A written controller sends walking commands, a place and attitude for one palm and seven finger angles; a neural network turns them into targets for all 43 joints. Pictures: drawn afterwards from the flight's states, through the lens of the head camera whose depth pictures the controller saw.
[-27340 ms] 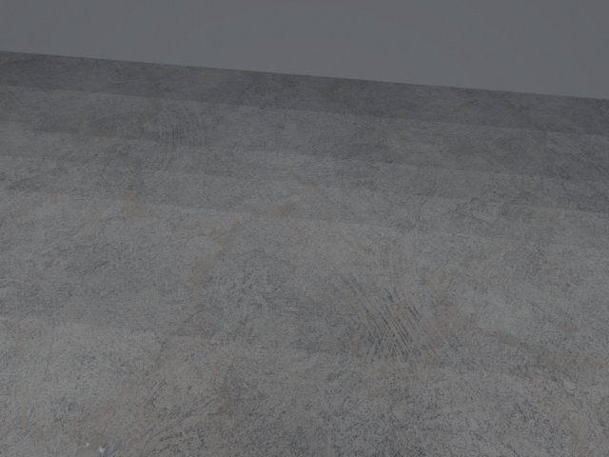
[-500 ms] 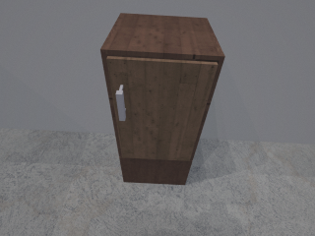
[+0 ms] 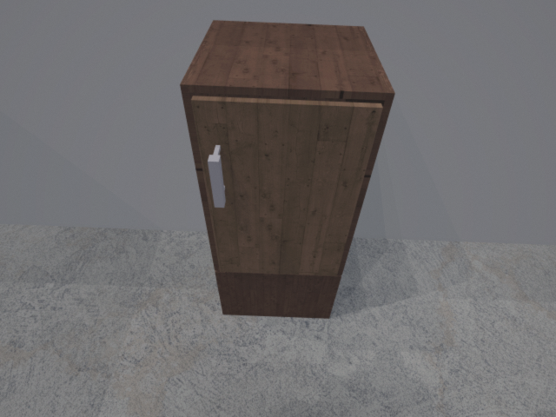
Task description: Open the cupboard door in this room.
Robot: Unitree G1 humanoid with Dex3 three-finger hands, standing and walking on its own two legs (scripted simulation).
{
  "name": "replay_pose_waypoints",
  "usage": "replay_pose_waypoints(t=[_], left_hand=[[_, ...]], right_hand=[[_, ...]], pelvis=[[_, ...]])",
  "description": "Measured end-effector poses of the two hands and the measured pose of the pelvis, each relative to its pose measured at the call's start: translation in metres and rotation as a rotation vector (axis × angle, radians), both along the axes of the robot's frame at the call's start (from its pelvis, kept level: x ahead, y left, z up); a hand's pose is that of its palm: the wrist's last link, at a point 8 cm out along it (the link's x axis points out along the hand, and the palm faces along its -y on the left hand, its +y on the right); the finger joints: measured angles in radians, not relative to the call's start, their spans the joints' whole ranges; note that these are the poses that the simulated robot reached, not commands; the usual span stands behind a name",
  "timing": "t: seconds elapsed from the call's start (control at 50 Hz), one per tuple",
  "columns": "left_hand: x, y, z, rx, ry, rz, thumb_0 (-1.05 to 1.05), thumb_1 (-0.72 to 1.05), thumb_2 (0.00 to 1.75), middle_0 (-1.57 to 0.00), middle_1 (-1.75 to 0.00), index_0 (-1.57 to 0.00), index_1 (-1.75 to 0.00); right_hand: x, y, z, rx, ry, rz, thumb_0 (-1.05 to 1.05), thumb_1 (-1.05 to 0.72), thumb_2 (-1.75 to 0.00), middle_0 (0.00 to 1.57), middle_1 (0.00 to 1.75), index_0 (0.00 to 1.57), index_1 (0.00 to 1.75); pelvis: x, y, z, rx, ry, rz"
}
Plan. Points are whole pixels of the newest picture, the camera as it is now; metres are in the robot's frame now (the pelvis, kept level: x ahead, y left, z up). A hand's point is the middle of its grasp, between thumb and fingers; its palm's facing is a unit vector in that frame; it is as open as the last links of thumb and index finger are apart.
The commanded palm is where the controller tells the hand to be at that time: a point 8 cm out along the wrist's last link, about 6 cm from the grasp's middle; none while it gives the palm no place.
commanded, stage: shuffle to correct the standing spot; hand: left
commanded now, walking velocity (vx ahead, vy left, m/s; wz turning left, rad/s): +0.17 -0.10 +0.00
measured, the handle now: (218, 176) +0.61 +0.17 -0.01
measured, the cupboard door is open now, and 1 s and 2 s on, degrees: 0 0 0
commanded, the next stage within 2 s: come to a stop and stand still in 0.30 s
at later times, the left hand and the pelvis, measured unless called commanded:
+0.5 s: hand out of the picture +0.07 +0.13 -0.17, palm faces -0.03 -0.98 -0.20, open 7.3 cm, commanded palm none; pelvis +0.06 -0.05 -0.01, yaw -3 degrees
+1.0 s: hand out of the picture +0.11 +0.14 -0.18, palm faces +0.03 -0.98 -0.21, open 7.3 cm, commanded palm none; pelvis +0.06 -0.04 +0.00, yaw -2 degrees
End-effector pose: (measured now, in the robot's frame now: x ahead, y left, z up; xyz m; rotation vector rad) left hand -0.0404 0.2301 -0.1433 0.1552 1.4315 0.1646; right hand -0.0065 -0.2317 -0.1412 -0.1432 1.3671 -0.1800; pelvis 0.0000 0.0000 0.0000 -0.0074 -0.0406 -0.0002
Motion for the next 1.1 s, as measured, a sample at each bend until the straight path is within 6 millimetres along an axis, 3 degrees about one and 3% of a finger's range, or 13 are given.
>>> replay_pose_waypoints(t=[0.14,0.22,0.28,0.34,0.44,0.5,0.58,0.68,0.78,0.88,1.0,1.1], left_hand=[[-0.026,-0.032,-0.004,-0.041,0.068,0.051,0.01,0.91,0.90,-0.20,-0.30,-0.20,-0.30],[-0.029,-0.045,-0.010,-0.069,0.090,0.087,0.01,0.91,0.90,-0.20,-0.30,-0.20,-0.30],[-0.021,-0.050,-0.018,-0.095,0.109,0.074,0.01,0.91,0.90,-0.20,-0.30,-0.20,-0.30],[0.005,-0.052,-0.016,-0.104,0.105,0.017,0.01,0.91,0.90,-0.20,-0.30,-0.20,-0.30],[0.080,-0.055,-0.003,-0.067,-0.027,-0.050,0.01,0.92,0.90,-0.20,-0.30,-0.20,-0.30],[0.111,-0.051,0.000,-0.001,-0.084,-0.064,0.04,0.95,0.90,-0.20,-0.30,-0.20,-0.30],[0.137,-0.056,0.002,0.045,-0.145,-0.038,0.03,0.95,0.90,-0.20,-0.30,-0.20,-0.30],[0.155,-0.065,0.004,0.040,-0.167,-0.019,0.02,0.94,0.90,-0.20,-0.30,-0.20,-0.30],[0.159,-0.056,-0.005,0.022,-0.168,-0.003,0.01,0.94,0.90,-0.20,-0.30,-0.20,-0.30],[0.155,-0.045,-0.010,0.005,-0.144,-0.010,0.01,0.93,0.90,-0.20,-0.30,-0.20,-0.30],[0.139,-0.046,-0.002,0.010,-0.132,-0.022,0.01,0.92,0.90,-0.20,-0.30,-0.20,-0.30],[0.116,-0.055,0.001,0.021,-0.106,-0.032,0.01,0.92,0.90,-0.20,-0.30,-0.20,-0.30]], right_hand=[[-0.021,-0.007,-0.006,0.013,0.072,-0.029,0.00,-0.91,-0.90,0.20,0.30,0.20,0.30],[-0.014,-0.007,-0.008,0.007,0.069,-0.031,0.01,-0.91,-0.90,0.20,0.30,0.20,0.30],[-0.004,-0.002,-0.010,0.003,0.035,-0.047,0.00,-0.91,-0.90,0.20,0.30,0.20,0.30],[-0.002,0.002,-0.009,0.015,0.007,-0.089,0.00,-0.91,-0.90,0.20,0.30,0.20,0.30],[-0.005,0.000,-0.006,0.056,0.046,-0.120,0.00,-0.91,-0.90,0.20,0.30,0.20,0.30],[-0.003,-0.010,-0.013,0.078,0.086,-0.131,0.00,-0.91,-0.90,0.20,0.30,0.20,0.30],[0.012,-0.027,-0.022,0.086,0.135,-0.107,0.00,-0.91,-0.90,0.20,0.30,0.20,0.30],[0.053,-0.043,-0.015,0.055,0.089,-0.067,0.00,-0.91,-0.90,0.20,0.30,0.20,0.30],[0.095,-0.050,-0.009,0.004,-0.009,-0.025,0.00,-0.91,-0.90,0.19,0.30,0.20,0.30],[0.121,-0.046,0.002,-0.026,-0.107,0.003,0.00,-0.91,-0.90,0.19,0.30,0.20,0.30],[0.135,-0.039,0.004,0.000,-0.161,0.030,0.00,-0.91,-0.90,0.20,0.30,0.20,0.30],[0.128,-0.038,-0.003,0.040,-0.176,0.004,0.00,-0.92,-0.90,0.20,0.30,0.20,0.30]], pelvis=[[0.006,-0.014,-0.004,0.000,0.004,0.000],[0.016,-0.014,-0.008,-0.016,0.007,0.008],[0.025,-0.013,-0.012,-0.005,0.005,-0.007],[0.032,-0.016,-0.010,0.013,0.010,-0.040],[0.046,-0.031,-0.001,0.020,0.023,-0.052],[0.058,-0.047,-0.005,0.027,0.021,-0.050],[0.071,-0.060,-0.010,0.009,0.014,-0.026],[0.077,-0.062,-0.005,0.009,0.016,-0.008],[0.074,-0.053,-0.008,0.005,0.008,-0.007],[0.068,-0.045,-0.008,0.017,0.003,-0.026],[0.059,-0.043,-0.003,0.018,0.013,-0.030],[0.052,-0.049,-0.004,0.018,0.009,-0.035]])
